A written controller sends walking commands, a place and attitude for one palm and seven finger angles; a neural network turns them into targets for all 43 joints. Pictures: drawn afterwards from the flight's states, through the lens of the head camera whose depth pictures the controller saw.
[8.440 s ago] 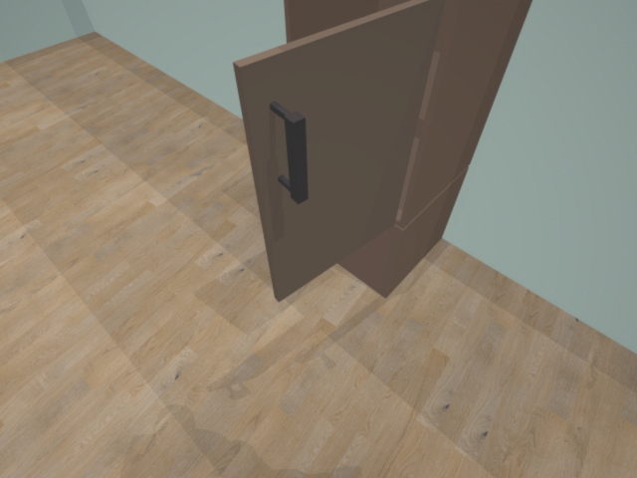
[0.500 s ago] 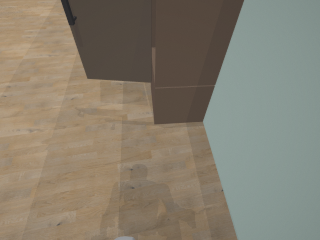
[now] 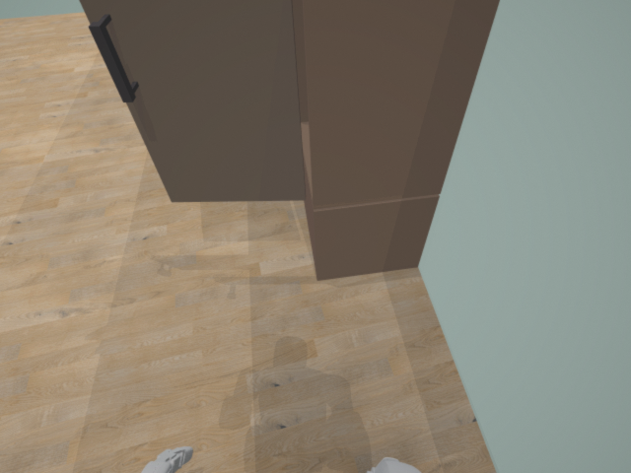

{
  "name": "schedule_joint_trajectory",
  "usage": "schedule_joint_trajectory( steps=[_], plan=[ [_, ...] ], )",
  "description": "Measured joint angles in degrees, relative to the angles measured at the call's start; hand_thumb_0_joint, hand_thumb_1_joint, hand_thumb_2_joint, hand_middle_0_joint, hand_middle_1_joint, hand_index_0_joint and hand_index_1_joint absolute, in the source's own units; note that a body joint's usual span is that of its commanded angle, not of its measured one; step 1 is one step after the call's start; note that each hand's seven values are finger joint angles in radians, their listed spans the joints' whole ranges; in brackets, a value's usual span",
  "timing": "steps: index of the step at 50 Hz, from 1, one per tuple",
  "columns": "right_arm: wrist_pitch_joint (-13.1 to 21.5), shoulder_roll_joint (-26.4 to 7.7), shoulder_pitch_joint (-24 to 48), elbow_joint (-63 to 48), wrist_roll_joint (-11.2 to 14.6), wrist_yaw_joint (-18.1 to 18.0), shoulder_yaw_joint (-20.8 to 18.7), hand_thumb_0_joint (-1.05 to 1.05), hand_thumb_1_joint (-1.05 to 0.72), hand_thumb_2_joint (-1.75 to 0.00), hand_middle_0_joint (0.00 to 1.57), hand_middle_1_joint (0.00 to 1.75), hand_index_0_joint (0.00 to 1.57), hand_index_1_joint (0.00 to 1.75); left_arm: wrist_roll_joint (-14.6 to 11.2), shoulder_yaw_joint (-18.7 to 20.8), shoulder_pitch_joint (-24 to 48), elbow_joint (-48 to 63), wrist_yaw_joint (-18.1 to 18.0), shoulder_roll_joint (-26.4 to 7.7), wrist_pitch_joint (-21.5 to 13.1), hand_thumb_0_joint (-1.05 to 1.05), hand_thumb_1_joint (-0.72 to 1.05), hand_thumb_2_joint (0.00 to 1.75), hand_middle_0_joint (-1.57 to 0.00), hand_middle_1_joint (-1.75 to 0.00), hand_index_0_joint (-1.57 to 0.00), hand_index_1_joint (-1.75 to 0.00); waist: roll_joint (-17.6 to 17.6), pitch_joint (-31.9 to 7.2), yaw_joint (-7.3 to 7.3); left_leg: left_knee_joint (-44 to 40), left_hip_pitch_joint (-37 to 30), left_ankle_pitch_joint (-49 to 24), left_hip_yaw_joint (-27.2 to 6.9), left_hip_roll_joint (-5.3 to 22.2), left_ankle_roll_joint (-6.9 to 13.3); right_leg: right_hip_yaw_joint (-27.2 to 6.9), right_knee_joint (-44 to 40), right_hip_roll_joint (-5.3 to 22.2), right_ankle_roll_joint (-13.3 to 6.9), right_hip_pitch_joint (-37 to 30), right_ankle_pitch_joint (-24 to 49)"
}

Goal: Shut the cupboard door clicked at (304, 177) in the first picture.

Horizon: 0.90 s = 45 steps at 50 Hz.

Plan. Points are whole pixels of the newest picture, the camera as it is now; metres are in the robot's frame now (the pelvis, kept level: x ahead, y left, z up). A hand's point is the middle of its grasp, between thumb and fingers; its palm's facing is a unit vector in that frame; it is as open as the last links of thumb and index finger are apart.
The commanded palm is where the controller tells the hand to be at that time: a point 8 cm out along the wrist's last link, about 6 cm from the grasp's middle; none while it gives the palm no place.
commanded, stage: take the last steps up to it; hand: left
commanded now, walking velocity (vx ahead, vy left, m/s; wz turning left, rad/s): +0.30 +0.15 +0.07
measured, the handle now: (117, 59) +0.85 +0.43 +0.11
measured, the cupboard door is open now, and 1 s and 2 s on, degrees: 81 81 81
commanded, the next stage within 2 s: come to a stop and stand still in 0.80 s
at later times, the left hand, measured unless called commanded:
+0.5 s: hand out of the picture +0.09 +0.25 -0.17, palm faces +0.19 -0.96 -0.19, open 7.3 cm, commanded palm none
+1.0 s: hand (171, 287) +0.46 +0.30 -0.16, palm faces +0.00 -0.97 -0.23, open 7.4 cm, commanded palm none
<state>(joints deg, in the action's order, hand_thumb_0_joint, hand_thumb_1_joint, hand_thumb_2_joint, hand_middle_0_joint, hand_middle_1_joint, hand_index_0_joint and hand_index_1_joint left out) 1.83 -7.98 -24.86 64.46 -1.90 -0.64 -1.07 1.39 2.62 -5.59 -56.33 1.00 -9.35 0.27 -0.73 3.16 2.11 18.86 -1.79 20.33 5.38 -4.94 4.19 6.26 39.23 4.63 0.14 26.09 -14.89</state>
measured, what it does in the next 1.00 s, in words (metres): walks ahead: right foot, then left foot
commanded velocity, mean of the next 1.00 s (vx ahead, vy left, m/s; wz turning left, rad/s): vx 0.18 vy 0.10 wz -0.03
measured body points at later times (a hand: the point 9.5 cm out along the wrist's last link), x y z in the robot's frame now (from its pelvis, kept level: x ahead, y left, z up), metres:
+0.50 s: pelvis +0.18 +0.07 +0.00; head +0.21 +0.08 +0.45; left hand +0.09 +0.30 -0.15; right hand +0.31 -0.16 -0.14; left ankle +0.25 +0.20 -0.73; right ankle +0.10 -0.10 -0.73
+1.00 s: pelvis +0.36 +0.12 +0.00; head +0.39 +0.10 +0.44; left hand +0.46 +0.35 -0.14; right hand +0.30 -0.10 -0.17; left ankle +0.27 +0.21 -0.70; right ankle +0.39 +0.03 -0.73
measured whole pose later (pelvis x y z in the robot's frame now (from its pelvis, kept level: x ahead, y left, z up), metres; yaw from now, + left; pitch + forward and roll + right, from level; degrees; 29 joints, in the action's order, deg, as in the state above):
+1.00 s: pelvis +0.36 +0.12 +0.00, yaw +0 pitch +0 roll +1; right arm -0.4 -9.8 -20.1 64.2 -0.9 -1.1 -1.6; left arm 1.0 2.2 -6.8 -56.3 -0.7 -9.3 -2.4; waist -1.7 4.8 1.7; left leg 46.3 12.8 29.9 6.0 0.2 -0.4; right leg 7.4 34.2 2.0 -3.3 18.5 -15.5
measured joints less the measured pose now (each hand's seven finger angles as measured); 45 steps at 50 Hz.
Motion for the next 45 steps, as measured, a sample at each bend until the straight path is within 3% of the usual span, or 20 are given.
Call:
schedule_joint_trajectory(
  steps=[1, 2, 4, 6, 9, 12, 16, 23, 25, 28, 30, 33, 38, 45],
  plan=[
    [0.0, 0.0, -0.7, 0.4, 0.1, 0.0, 0.0, 0.00, -0.91, -0.90, 0.20, 0.30, 0.20, 0.30, 0.0, -0.1, 0.3, 0.4, 0.1, 0.2, -0.5, 0.01, 0.91, 0.90, -0.20, -0.30, -0.19, -0.30, -0.2, 0.1, 0.18, 2.4, 0.1, 2.0, 0.0, 0.2, -0.3, 0.5, -2.8, -0.6, -0.5, -2.1, 1.0],
    [-0.1, 0.0, -1.3, 0.8, 0.4, 0.1, 0.0, 0.00, -0.91, -0.90, 0.20, 0.30, 0.20, 0.30, 0.1, 0.0, 0.7, 0.8, 0.1, 0.3, -1.4, 0.01, 0.91, 0.90, -0.20, -0.30, -0.19, -0.30, -0.2, 0.3, 0.16, 7.1, 1.5, 4.3, -0.2, 0.5, -0.6, 0.7, -4.5, -0.9, -2.2, -3.6, 2.9],
    [-1.0, -0.2, -0.9, 1.4, 0.8, 0.2, -0.4, 0.01, -0.91, -0.90, 0.20, 0.30, 0.20, 0.30, -0.1, 0.0, 1.1, 1.3, -0.2, 1.0, -2.7, 0.01, 0.91, 0.90, -0.20, -0.30, -0.20, -0.30, -1.0, 1.5, 0.52, 25.0, 8.1, 7.8, -1.9, 1.4, -1.8, 2.2, -2.2, -0.9, -3.8, -4.8, 1.5],
    [-2.0, -0.8, 0.2, 1.4, 0.7, 0.4, -0.9, 0.01, -0.91, -0.90, 0.20, 0.30, 0.20, 0.30, -0.4, 0.0, 0.2, 1.5, -0.8, 1.8, -3.0, 0.00, 0.91, 0.90, -0.20, -0.30, -0.20, -0.30, -1.6, 1.7, 0.55, 39.1, 15.6, 5.8, -3.0, 3.0, -2.7, 3.7, -3.6, -0.9, -3.5, -7.4, -0.1],
    [-3.0, -1.8, 3.6, 0.2, 0.2, 0.7, -1.8, 0.01, -0.91, -0.90, 0.20, 0.30, 0.20, 0.30, -0.6, 0.1, -2.7, 0.3, -1.5, 2.4, -3.3, 0.00, 0.91, 0.90, -0.20, -0.30, -0.20, -0.30, -1.3, 1.1, 0.00, 45.1, 24.9, -0.9, -3.4, 6.6, -4.2, 4.2, -9.1, -1.3, -2.5, -10.9, 1.1],
    [-2.9, -2.2, 6.4, -1.9, 0.0, 1.2, -2.4, 0.01, -0.91, -0.90, 0.20, 0.30, 0.20, 0.30, -1.1, 1.8, -5.5, -1.0, -2.4, 0.9, -4.3, -0.02, 0.95, 0.90, -0.21, -0.30, -0.20, -0.30, -0.5, 0.1, -0.89, 41.3, 30.6, -6.3, -4.1, 9.6, -5.7, 4.4, -14.8, -1.6, -2.3, -14.2, 2.6],
    [-2.5, -3.0, 9.9, -4.3, 0.0, 1.8, -2.9, 0.01, -0.91, -0.90, 0.19, 0.30, 0.20, 0.30, -0.4, 1.7, -9.5, -4.1, -1.6, -0.6, -4.3, -0.02, 0.95, 0.90, -0.20, -0.30, -0.20, -0.30, 0.3, -1.2, -2.35, 31.0, 32.5, -10.0, -3.1, 11.5, -7.2, 4.1, -19.6, -0.6, -0.9, -18.2, 2.8],
    [-1.6, -3.8, 15.5, -7.1, 0.2, 3.1, -2.6, 0.00, -0.91, -0.90, 0.19, 0.30, 0.20, 0.30, 0.3, 1.2, -16.0, -8.2, -0.7, -0.7, -3.1, 0.00, 0.92, 0.90, -0.20, -0.30, -0.20, -0.30, 1.0, -1.7, -5.90, 14.3, 26.7, -9.6, -0.1, 9.6, -6.5, 3.5, -18.5, 2.7, 3.6, -22.6, -2.3],
    [-0.5, -4.1, 16.3, -8.4, 0.1, 3.1, -2.2, 0.00, -0.91, -0.90, 0.19, 0.30, 0.20, 0.30, 0.3, 1.2, -18.0, -8.9, -0.6, -0.5, -2.5, 0.00, 0.92, 0.90, -0.20, -0.30, -0.20, -0.30, 0.9, -1.9, -6.33, 9.6, 22.8, -9.0, 0.9, 8.8, -5.4, 2.8, -13.3, 3.7, 4.2, -21.7, -6.2],
    [1.2, -2.6, 17.7, -9.5, -0.2, 1.7, -1.7, 0.00, -0.91, -0.90, 0.19, 0.30, 0.20, 0.30, 0.0, 1.1, -17.1, -9.6, -0.6, -1.0, -0.7, 0.01, 0.91, 0.90, -0.20, -0.30, -0.20, -0.30, 2.8, -0.2, -5.80, 14.1, 22.8, -7.9, 2.6, 7.0, -2.2, -1.9, 10.5, 4.2, 0.8, -12.7, -13.1],
    [1.6, -1.5, 17.0, -9.7, -0.1, 0.9, -1.1, 0.00, -0.91, -0.90, 0.19, 0.30, 0.20, 0.30, 0.0, 1.1, -15.5, -9.3, -0.6, -1.2, -0.3, 0.01, 0.91, 0.90, -0.20, -0.30, -0.20, -0.30, 3.3, 0.2, -5.54, 12.6, 20.5, -6.8, 3.7, 6.2, -1.5, -2.8, 23.1, 3.1, -0.6, -6.0, -10.8],
    [2.0, -0.5, 14.8, -8.8, 0.4, -0.4, -1.2, -0.01, -0.92, -0.90, 0.20, 0.30, 0.20, 0.30, 0.0, 1.1, -12.3, -7.5, -0.5, -0.9, -0.3, 0.01, 0.91, 0.90, -0.20, -0.30, -0.19, -0.30, 3.2, 0.3, -4.95, 7.5, 16.2, -7.4, 4.8, 4.8, -1.1, -2.3, 28.6, 2.2, -0.9, 1.0, -6.2],
    [1.9, -2.1, 10.6, -6.0, 0.1, -0.8, -1.3, -0.02, -0.95, -0.90, 0.20, 0.30, 0.21, 0.30, 0.0, 1.1, -6.5, -3.7, -0.8, -0.1, -0.4, 0.01, 0.92, 0.90, -0.20, -0.30, -0.19, -0.30, 2.4, 0.0, -3.69, 0.7, 10.1, -7.8, 5.6, 2.8, -0.2, -1.0, 19.2, 1.3, -0.6, 5.0, -1.9],
    [0.0, -2.1, 4.7, -1.7, -0.3, -0.3, -0.8, 0.00, -0.92, -0.90, 0.20, 0.30, 0.20, 0.30, 0.1, 0.6, -1.6, -0.2, -0.6, -0.6, -0.9, 0.01, 0.92, 0.90, -0.20, -0.30, -0.19, -0.30, 1.0, 0.4, -1.65, 3.5, 5.3, -1.3, 6.3, 2.7, -1.3, 0.1, -1.7, -0.6, -1.8, -2.5, 1.1]
  ],
)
